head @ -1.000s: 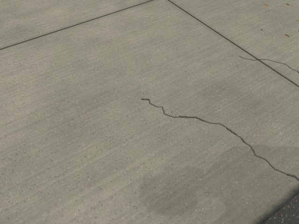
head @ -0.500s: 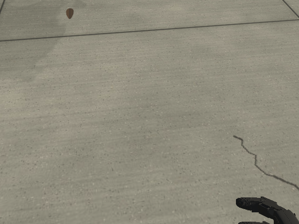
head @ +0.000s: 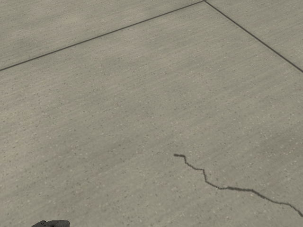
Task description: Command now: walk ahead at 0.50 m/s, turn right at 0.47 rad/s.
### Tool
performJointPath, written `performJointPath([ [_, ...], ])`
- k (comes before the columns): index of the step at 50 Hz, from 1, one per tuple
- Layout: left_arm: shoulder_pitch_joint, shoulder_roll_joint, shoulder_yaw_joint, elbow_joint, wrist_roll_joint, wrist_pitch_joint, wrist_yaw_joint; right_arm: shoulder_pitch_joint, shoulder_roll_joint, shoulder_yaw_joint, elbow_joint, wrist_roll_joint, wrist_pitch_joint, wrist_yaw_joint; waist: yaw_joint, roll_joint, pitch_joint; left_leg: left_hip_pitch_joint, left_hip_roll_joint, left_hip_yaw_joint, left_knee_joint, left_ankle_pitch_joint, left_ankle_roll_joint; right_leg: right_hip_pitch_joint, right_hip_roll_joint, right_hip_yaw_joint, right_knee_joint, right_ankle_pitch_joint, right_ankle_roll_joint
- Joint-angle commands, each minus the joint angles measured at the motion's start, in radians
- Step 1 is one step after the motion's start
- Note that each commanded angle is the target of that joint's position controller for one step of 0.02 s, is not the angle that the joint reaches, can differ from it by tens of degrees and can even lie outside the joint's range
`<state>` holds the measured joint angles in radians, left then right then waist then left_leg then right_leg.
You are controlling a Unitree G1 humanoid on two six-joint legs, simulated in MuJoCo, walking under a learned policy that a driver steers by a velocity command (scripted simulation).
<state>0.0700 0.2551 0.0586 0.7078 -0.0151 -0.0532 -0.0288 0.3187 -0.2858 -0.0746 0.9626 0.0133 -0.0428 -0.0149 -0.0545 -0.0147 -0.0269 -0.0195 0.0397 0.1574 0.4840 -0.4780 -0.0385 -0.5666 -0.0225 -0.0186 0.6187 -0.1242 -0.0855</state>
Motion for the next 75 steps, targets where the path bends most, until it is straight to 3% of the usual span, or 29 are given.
performJointPath([
  [1, 0.375, 0.308, 0.096, 0.031, -0.018, -0.005, -0.001, 0.045, -0.004, 0.029, -0.126, -0.05, -0.036, 0.008, 0.122, -0.321, -0.288, -0.688, -0.089, -0.086, 0.769, -0.016, 0.006, 0.907, -0.276, 0.685, -0.194, -0.119, -0.291],
  [2, 0.426, 0.223, 0.073, 0.016, -0.012, -0.006, 0.0, -0.023, -0.099, 0.007, -0.117, -0.019, -0.071, 0.023, 0.183, -0.203, -0.351, -0.808, -0.062, -0.255, 0.866, -0.057, 0.031, 0.98, -0.29, 0.792, -0.29, -0.235, -0.275],
  [3, 0.364, 0.197, 0.064, 0.009, 0.001, -0.01, 0.007, -0.105, -0.124, -0.003, -0.143, 0.014, -0.09, 0.026, 0.179, -0.156, -0.222, -0.883, -0.023, -0.248, 0.861, 0.036, 0.051, 0.891, -0.267, 0.671, -0.298, -0.157, -0.233],
  [5, 0.218, 0.163, 0.054, -0.028, 0.006, -0.012, 0.016, -0.165, -0.112, -0.005, -0.159, -0.016, -0.097, 0.009, 0.108, -0.002, -0.099, -0.773, 0.044, -0.24, 0.712, 0.158, 0.051, 0.611, -0.209, 0.492, -0.317, 0.094, -0.205],
  [9, 0.174, 0.137, 0.05, -0.044, -0.002, -0.021, 0.029, -0.161, -0.08, -0.014, -0.183, -0.024, -0.06, 0.001, 0.039, -0.025, -0.06, -0.639, 0.049, -0.231, 0.52, 0.223, 0.015, 0.417, -0.141, 0.366, -0.375, 0.249, -0.197],
  [14, 0.248, 0.141, 0.053, 0.002, -0.005, -0.019, 0.046, -0.312, -0.024, 0.006, -0.225, -0.024, -0.06, 0.012, 0.094, -0.052, -0.012, -0.56, 0.007, -0.201, 0.17, 0.549, 0.004, 0.35, -0.075, 0.234, -0.395, 0.258, -0.13],
  [18, 0.301, 0.138, 0.052, 0.047, -0.004, -0.027, 0.04, -0.406, -0.04, 0.009, -0.259, -0.007, -0.065, 0.025, 0.137, -0.067, 0.038, -0.557, 0.002, -0.2, 0.062, 0.635, 0.038, 0.418, -0.118, 0.258, -0.401, 0.151, -0.118],
  [22, 0.357, 0.15, 0.057, 0.093, 0.004, -0.018, 0.049, -0.467, -0.053, 0.013, -0.297, 0.0, -0.078, 0.047, 0.157, -0.051, 0.064, -0.68, -0.001, -0.184, 0.021, 0.474, 0.097, 0.646, -0.198, 0.268, -0.327, 0.312, -0.111],
  [24, 0.328, 0.164, 0.059, 0.094, 0.008, -0.01, 0.053, -0.404, -0.068, 0.006, -0.287, 0.002, -0.08, 0.057, 0.116, -0.07, 0.022, -0.566, -0.042, -0.143, 0.006, 0.393, 0.132, 0.671, -0.189, 0.221, -0.249, 0.578, -0.087],
  [26, 0.269, 0.167, 0.054, 0.078, 0.011, -0.006, 0.054, -0.168, -0.121, -0.025, -0.223, -0.002, -0.076, 0.055, -0.009, -0.063, -0.125, -0.205, -0.073, -0.136, -0.014, 0.455, 0.196, 0.587, -0.124, 0.144, -0.007, 0.824, -0.045],
  [27, 0.244, 0.142, 0.04, 0.051, 0.028, -0.012, 0.055, 0.01, -0.178, -0.039, -0.191, -0.008, -0.069, 0.05, -0.078, 0.037, -0.244, 0.083, 0.084, -0.359, -0.007, 0.503, 0.273, 0.387, -0.066, 0.104, 0.269, 0.55, -0.012],
  [28, 0.363, 0.057, 0.014, 0.047, 0.03, -0.031, 0.04, 0.054, -0.225, -0.052, -0.179, 0.003, -0.063, 0.055, -0.012, 0.295, -0.314, 0.4, 0.279, -0.802, -0.079, 0.34, 0.435, -0.021, 0.104, 0.069, 0.596, -0.257, 0.072],
  [29, 0.315, 0.121, 0.02, 0.045, 0.016, -0.054, 0.032, 0.047, -0.146, -0.033, -0.177, 0.023, -0.052, 0.051, -0.043, 0.223, -0.275, 0.413, 0.273, -0.897, -0.162, 0.164, 0.413, -0.162, 0.073, 0.16, 0.68, -0.399, 0.064],
  [30, 0.217, 0.156, 0.029, 0.014, -0.007, -0.071, 0.026, -0.023, -0.118, -0.026, -0.2, 0.017, -0.047, 0.045, -0.044, 0.151, -0.13, 0.295, 0.244, -0.784, -0.19, 0.168, 0.374, -0.229, 0.027, 0.16, 0.674, -0.317, 0.061],
  [32, 0.125, 0.141, 0.029, -0.01, 0.018, -0.087, 0.033, -0.093, -0.097, -0.019, -0.224, 0.0, -0.043, 0.04, 0.0, -0.001, -0.011, 0.067, 0.175, -0.648, -0.234, 0.355, 0.341, -0.178, -0.027, 0.128, 0.547, -0.21, 0.073],
  [36, 0.136, 0.105, 0.032, -0.031, 0.032, -0.064, 0.044, -0.09, -0.103, -0.019, -0.233, 0.004, -0.04, 0.026, 0.058, 0.059, -0.007, -0.09, 0.119, -0.544, -0.274, 0.545, 0.337, -0.085, -0.053, 0.099, 0.365, -0.172, 0.123],
  [42, -0.083, 0.053, 0.012, -0.092, 0.024, -0.065, 0.035, 0.011, -0.137, -0.035, -0.212, 0.014, -0.017, -0.001, -0.012, 0.086, 0.022, -0.248, 0.019, -0.446, -0.256, 0.521, 0.252, 0.075, 0.024, 0.069, -0.024, 0.203, 0.146],
  [47, -0.163, 0.097, 0.023, -0.126, 0.006, -0.081, 0.016, 0.076, -0.124, -0.035, -0.199, 0.02, 0.0, -0.009, -0.02, 0.105, 0.023, -0.105, 0.068, -0.587, -0.149, 0.427, 0.236, 0.102, 0.047, 0.119, -0.155, 0.13, 0.121],
  [50, -0.002, 0.141, 0.045, -0.083, 0.014, -0.094, 0.02, 0.053, -0.1, -0.031, -0.21, 0.009, 0.002, -0.01, 0.064, 0.131, -0.043, -0.079, 0.047, -0.569, 0.001, 0.6, 0.198, 0.322, 0.028, 0.091, -0.222, 0.1, 0.052],
  [51, 0.135, 0.178, 0.057, -0.064, 0.029, -0.095, 0.026, 0.035, -0.063, -0.016, -0.229, -0.004, -0.004, -0.003, 0.131, 0.088, -0.157, -0.174, 0.007, -0.51, 0.209, 0.568, 0.171, 0.558, -0.084, 0.177, -0.169, 0.111, -0.012],
  [52, 0.275, 0.254, 0.078, -0.032, 0.045, -0.085, 0.027, 0.167, -0.012, 0.002, -0.229, 0.016, -0.012, -0.004, 0.125, -0.145, -0.31, -0.491, -0.128, -0.373, 0.531, 0.283, 0.09, 0.926, -0.284, 0.525, -0.173, 0.003, -0.179],
  [53, 0.315, 0.214, 0.073, 0.001, 0.015, -0.075, 0.015, 0.204, -0.048, 0.005, -0.221, 0.023, -0.018, -0.004, 0.124, -0.275, -0.301, -0.67, -0.12, -0.345, 0.707, -0.113, 0.07, 0.949, -0.388, 0.795, -0.277, -0.198, -0.235],
  [54, 0.267, 0.146, 0.053, -0.008, 0.002, -0.072, 0.015, 0.115, -0.12, -0.012, -0.225, 0.024, -0.019, -0.002, 0.137, -0.149, -0.146, -0.745, -0.072, -0.365, 0.778, -0.051, 0.069, 0.826, -0.35, 0.722, -0.309, -0.303, -0.196],
  [55, 0.206, 0.121, 0.042, -0.017, 0.009, -0.064, 0.015, 0.024, -0.126, -0.015, -0.242, 0.015, -0.018, -0.002, 0.128, -0.064, -0.045, -0.741, -0.036, -0.327, 0.775, 0.03, 0.067, 0.695, -0.303, 0.59, -0.33, -0.256, -0.16],
  [57, 0.146, 0.089, 0.024, -0.008, 0.021, -0.06, 0.011, -0.042, -0.103, -0.017, -0.263, -0.006, -0.023, 0.002, 0.082, -0.043, 0.042, -0.693, 0.024, -0.285, 0.669, 0.121, 0.065, 0.514, -0.227, 0.435, -0.385, -0.073, -0.134],
  [64, 0.183, 0.16, 0.039, 0.045, 0.004, -0.057, 0.016, -0.175, -0.019, 0.016, -0.304, -0.012, -0.03, 0.019, 0.089, -0.06, 0.042, -0.597, 0.058, -0.206, 0.291, 0.372, 0.039, 0.408, -0.163, 0.212, -0.472, 0.154, -0.136],
  [71, 0.304, 0.197, 0.04, 0.117, -0.015, -0.033, 0.019, -0.362, -0.048, 0.019, -0.365, 0.005, -0.041, 0.042, 0.139, -0.061, 0.071, -0.521, 0.008, -0.18, 0.058, 0.449, 0.059, 0.502, -0.204, 0.184, -0.415, 0.167, -0.1],
  [73, 0.305, 0.214, 0.043, 0.13, -0.015, -0.022, 0.023, -0.334, -0.071, 0.011, -0.364, 0.004, -0.045, 0.046, 0.104, -0.072, 0.054, -0.445, -0.01, -0.165, 0.011, 0.395, 0.086, 0.539, -0.218, 0.183, -0.355, 0.26, -0.079],
  [75, 0.294, 0.195, 0.032, 0.129, -0.012, -0.017, 0.028, -0.123, -0.14, -0.025, -0.304, -0.005, -0.045, 0.035, -0.006, -0.049, -0.079, -0.11, -0.026, -0.149, -0.033, 0.411, 0.14, 0.475, -0.144, 0.107, -0.106, 0.471, -0.031],
])
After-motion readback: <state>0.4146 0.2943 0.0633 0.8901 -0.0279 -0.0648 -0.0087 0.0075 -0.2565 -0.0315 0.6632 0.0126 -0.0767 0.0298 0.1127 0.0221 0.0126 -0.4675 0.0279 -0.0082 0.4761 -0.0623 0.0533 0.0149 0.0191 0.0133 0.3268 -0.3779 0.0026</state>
